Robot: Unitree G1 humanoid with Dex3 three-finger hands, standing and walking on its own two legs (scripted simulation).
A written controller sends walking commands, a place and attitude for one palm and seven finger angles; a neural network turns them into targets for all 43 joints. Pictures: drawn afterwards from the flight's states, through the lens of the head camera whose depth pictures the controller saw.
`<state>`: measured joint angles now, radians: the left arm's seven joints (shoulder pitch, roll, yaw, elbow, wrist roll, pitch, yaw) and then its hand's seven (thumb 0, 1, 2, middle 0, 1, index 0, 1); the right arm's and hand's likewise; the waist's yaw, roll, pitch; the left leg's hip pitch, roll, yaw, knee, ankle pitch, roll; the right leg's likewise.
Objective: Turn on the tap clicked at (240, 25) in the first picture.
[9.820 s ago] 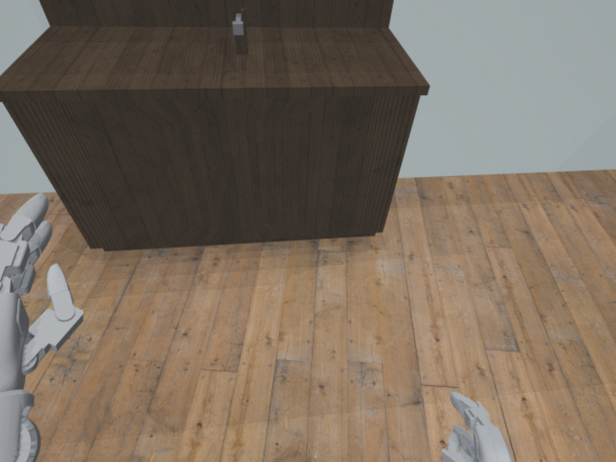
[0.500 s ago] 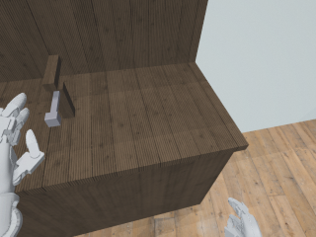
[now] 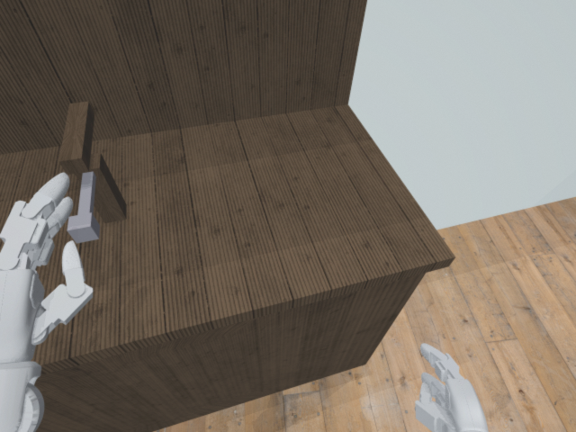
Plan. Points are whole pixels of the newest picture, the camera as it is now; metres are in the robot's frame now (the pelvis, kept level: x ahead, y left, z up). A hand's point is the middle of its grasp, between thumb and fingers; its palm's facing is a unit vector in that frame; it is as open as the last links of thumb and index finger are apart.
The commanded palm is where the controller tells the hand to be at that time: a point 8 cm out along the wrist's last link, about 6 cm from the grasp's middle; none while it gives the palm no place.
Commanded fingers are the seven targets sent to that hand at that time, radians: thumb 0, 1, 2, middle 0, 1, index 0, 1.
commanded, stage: come to a stop and stand still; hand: left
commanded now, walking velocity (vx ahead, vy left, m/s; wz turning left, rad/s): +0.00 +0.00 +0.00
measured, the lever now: (84, 228) +0.33 +0.30 +0.10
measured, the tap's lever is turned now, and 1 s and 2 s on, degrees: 0 0 0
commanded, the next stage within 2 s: look again from close up in 1.00 s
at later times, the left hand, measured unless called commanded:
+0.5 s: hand (28, 269) +0.23 +0.27 +0.18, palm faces +0.42 -0.77 -0.48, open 7.4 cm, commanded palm +0.15 +0.29 +0.18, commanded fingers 0.00 0.90 0.90 -0.20 -0.30 -0.20 -0.30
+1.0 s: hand (23, 313) +0.18 +0.26 +0.18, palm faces +0.44 -0.82 -0.37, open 7.4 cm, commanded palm +0.13 +0.28 +0.18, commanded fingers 0.00 0.90 0.90 -0.20 -0.30 -0.20 -0.30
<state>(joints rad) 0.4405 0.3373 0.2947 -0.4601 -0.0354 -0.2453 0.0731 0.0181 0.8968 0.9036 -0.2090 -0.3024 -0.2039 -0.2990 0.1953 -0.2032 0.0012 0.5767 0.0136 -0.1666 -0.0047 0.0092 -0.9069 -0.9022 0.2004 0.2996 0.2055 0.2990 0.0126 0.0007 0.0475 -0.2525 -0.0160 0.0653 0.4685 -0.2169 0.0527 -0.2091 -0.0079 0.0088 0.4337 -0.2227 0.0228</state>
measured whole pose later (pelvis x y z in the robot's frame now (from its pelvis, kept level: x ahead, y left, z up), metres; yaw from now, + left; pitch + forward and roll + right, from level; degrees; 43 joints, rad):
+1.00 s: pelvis -0.03 +0.00 +0.00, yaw +1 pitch -3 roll -2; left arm 0.36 0.36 0.39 -0.44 -0.03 -0.23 0.09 0.02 0.89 0.90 -0.22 -0.30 -0.21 -0.30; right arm 0.25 -0.22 0.01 0.59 0.02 -0.15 -0.03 0.01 -0.91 -0.90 0.20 0.30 0.20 0.30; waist 0.04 0.01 0.07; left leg -0.28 0.00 0.04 0.52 -0.20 0.05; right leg -0.21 0.01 -0.01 0.43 -0.18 0.01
